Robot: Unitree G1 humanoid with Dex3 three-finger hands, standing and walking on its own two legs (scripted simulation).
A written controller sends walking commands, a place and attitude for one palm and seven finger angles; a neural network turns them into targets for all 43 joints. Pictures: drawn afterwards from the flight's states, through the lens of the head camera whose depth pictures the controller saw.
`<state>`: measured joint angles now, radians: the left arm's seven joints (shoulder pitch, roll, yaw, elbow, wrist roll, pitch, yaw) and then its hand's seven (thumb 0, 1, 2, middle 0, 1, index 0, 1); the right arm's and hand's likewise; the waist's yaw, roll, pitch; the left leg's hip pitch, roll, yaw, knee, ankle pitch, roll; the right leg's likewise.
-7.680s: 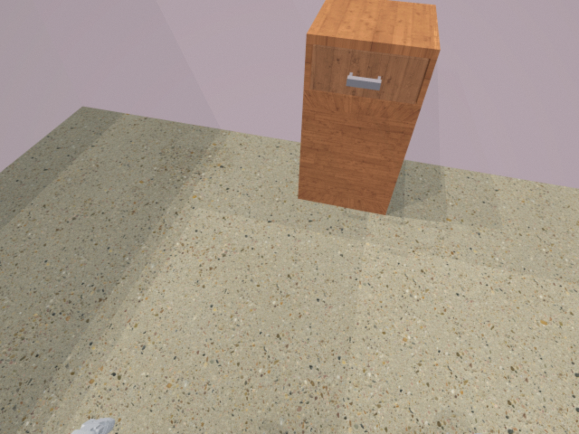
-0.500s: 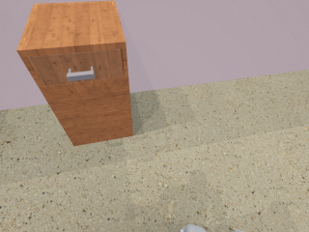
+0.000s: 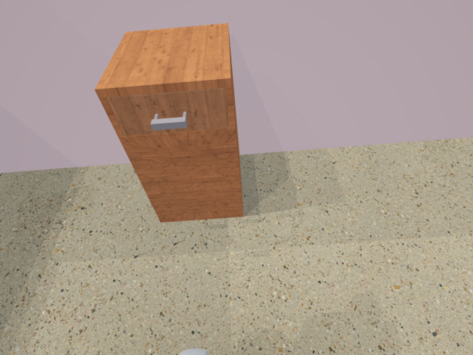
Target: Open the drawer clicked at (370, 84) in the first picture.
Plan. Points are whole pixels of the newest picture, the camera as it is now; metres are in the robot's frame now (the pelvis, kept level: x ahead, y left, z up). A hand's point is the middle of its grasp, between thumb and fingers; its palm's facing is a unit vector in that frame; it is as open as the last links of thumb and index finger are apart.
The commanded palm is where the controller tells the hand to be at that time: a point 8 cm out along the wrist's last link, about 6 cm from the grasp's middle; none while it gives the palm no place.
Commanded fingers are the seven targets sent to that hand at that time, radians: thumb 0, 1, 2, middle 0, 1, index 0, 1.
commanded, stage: take the last steps up to it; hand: left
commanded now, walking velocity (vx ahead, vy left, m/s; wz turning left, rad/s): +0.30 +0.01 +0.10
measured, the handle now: (169, 119) +0.83 +0.29 -0.11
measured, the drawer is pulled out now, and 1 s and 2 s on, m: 0.00 0.00 0.00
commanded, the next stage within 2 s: come to a stop and stand still in 1.06 s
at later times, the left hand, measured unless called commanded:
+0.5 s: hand out of the picture +0.03 +0.23 -0.18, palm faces +0.12 -0.98 -0.13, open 7.4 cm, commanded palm none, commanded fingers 0.00 0.90 0.90 -0.20 -0.30 -0.20 -0.30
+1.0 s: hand (174, 281) +0.30 +0.18 -0.17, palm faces +0.06 -0.97 -0.23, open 7.2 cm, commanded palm none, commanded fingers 0.00 0.90 0.90 -0.20 -0.30 -0.20 -0.30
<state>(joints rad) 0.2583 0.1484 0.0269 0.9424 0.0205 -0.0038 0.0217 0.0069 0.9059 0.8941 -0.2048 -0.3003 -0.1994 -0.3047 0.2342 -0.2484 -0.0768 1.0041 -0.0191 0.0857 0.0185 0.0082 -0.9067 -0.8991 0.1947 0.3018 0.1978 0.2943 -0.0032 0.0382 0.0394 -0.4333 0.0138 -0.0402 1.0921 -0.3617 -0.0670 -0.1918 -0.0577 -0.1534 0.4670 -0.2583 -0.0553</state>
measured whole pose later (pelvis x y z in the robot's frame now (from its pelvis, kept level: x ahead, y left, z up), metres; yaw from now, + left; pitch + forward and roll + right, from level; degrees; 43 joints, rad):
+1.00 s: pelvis +0.23 -0.01 -0.01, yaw +2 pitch -1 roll +0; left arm 0.20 0.16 0.05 1.05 0.02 -0.06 0.02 -0.01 0.95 0.89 -0.20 -0.30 -0.20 -0.30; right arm 0.30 -0.16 -0.05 1.07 -0.02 0.00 0.00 0.01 -0.91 -0.90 0.19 0.30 0.20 0.29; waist -0.04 0.03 0.02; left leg -0.50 0.12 0.05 1.08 -0.30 -0.01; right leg -0.24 0.01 -0.17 0.44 -0.19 -0.08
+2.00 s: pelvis +0.31 -0.05 +0.00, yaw +1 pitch +1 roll +4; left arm 0.24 0.15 0.04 1.02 0.02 0.00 0.03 0.01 0.92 0.89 -0.21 -0.30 -0.20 -0.30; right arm 0.29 -0.24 -0.06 1.06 -0.01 0.07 0.00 0.01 -0.91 -0.90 0.19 0.30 0.20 0.29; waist 0.02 0.03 0.04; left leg -0.35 0.00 0.01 0.85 -0.39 -0.05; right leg -0.19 -0.06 -0.04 0.43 -0.25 -0.03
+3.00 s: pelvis +0.28 +0.02 +0.00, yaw +0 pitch -1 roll +0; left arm 0.34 0.14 -0.01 1.08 0.02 0.00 0.03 0.01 0.91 0.89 -0.20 -0.30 -0.19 -0.30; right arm 0.35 -0.15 0.02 1.08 -0.01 0.00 -0.01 0.01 -0.91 -0.90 0.20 0.30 0.20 0.29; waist 0.00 -0.01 0.01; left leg -0.19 -0.02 0.08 0.46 -0.25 0.05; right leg -0.21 -0.09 -0.01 0.45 -0.21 0.07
